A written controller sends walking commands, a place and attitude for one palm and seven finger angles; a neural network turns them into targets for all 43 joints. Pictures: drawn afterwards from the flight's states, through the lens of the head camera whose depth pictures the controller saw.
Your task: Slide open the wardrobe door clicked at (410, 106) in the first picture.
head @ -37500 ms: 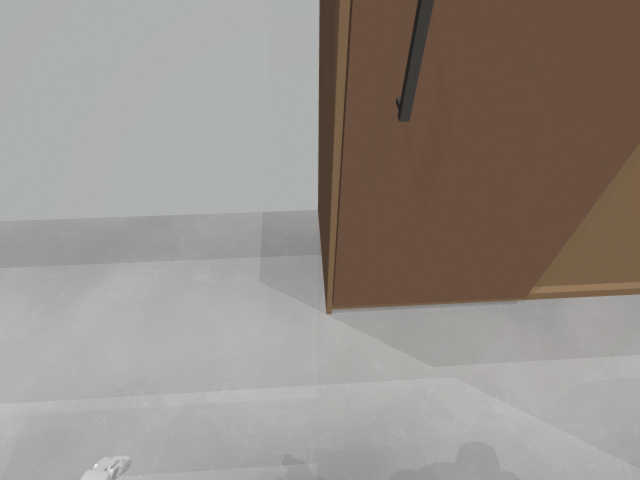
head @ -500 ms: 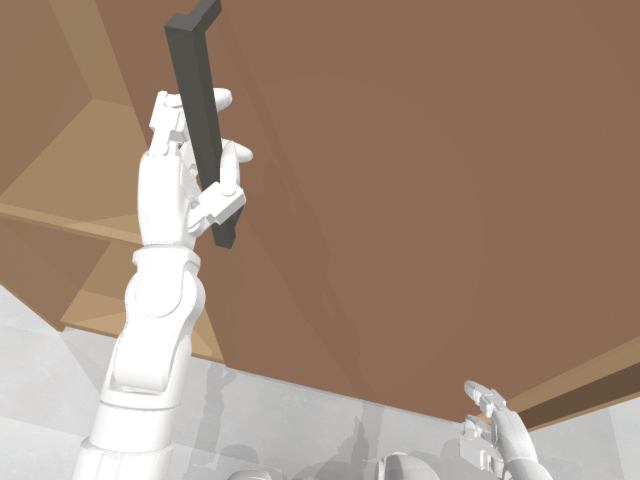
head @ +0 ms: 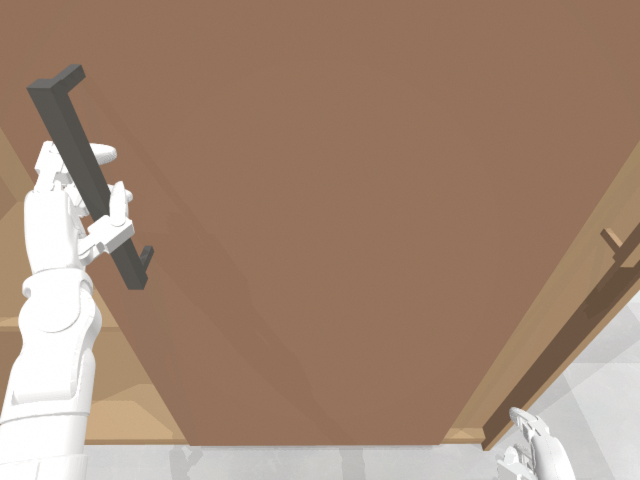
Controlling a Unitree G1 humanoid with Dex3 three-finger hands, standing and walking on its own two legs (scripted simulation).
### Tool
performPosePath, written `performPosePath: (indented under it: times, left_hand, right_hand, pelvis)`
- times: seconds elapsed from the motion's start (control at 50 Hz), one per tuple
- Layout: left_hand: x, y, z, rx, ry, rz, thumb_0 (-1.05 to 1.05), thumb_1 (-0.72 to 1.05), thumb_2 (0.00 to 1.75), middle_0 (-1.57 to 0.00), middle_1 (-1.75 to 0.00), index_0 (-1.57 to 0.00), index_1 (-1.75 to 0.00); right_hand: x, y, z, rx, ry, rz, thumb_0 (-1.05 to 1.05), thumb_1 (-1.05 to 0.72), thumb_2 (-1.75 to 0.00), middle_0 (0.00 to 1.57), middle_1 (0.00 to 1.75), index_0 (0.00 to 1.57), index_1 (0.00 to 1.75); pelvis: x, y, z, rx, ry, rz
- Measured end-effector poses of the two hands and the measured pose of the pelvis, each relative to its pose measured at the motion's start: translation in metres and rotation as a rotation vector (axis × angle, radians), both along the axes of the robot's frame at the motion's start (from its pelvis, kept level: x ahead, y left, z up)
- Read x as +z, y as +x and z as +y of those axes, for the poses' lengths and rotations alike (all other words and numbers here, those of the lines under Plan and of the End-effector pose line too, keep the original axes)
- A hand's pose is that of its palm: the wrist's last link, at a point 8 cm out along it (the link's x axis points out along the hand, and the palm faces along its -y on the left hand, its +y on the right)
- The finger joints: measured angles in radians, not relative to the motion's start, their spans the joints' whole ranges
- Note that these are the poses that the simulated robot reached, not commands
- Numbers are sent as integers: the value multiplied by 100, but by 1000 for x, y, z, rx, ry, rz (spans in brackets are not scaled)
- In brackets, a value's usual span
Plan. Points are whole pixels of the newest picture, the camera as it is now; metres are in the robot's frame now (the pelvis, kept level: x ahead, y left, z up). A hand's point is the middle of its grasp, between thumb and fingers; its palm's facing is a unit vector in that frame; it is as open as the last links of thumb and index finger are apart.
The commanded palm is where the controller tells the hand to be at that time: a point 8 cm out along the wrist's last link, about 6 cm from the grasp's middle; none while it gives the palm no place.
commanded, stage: stop walking and hold the door there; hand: left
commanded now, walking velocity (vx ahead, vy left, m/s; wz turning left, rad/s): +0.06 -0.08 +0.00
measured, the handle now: (109, 193) +0.36 +0.27 +0.21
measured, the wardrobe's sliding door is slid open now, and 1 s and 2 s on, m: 0.54 0.54 0.54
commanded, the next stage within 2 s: loosen the grip on the handle in 1.96 s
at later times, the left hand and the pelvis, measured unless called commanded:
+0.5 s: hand (124, 218) +0.33 +0.23 +0.21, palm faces +0.42 -0.90 -0.15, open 6.3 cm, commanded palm +0.29 +0.26 +0.18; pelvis -0.02 +0.00 +0.01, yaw -4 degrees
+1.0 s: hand (120, 220) +0.32 +0.24 +0.20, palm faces +0.23 -0.97 -0.07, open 5.8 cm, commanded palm +0.30 +0.27 +0.18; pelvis -0.02 +0.06 +0.01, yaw -1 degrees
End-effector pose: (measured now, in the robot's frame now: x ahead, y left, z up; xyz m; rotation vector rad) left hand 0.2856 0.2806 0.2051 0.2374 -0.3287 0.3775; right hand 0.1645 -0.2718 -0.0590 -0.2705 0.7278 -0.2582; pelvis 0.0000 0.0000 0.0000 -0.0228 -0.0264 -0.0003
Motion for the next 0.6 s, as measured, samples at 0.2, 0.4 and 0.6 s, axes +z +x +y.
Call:
performPosePath:
  times: [0.2, 0.4, 0.6]
  left_hand:
    - [0, -1, -7, 36, -48, 15, -5, 72, 84, -46, -140, -19, -133]
    - [3, -2, -6, 36, -38, 53, -5, 73, 82, -46, -140, -20, -135]
    - [1, 0, -5, 24, -36, 46, -6, 71, 84, -46, -140, -22, -136]
  right_hand:
    - [-14, -64, 8, -53, 63, 64, 1, -90, -89, 20, 30, 20, 30]
    - [-20, -77, 10, -57, 78, 88, 1, -90, -89, 20, 30, 20, 30]
    - [-9, -49, 10, -27, 57, 31, 1, -90, -89, 20, 30, 20, 30]
  pelvis:
    - [9, -7, -7, -58, 15, -7]
    - [13, -17, -5, -64, 11, 10]
    - [14, -14, -2, -55, 12, 17]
